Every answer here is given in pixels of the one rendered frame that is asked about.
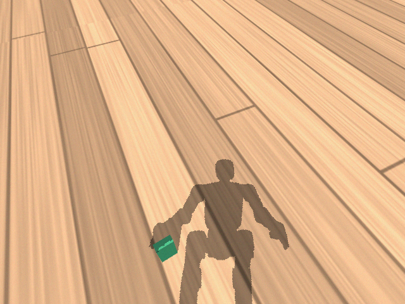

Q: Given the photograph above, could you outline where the carton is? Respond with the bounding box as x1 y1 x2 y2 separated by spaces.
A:
153 235 178 262

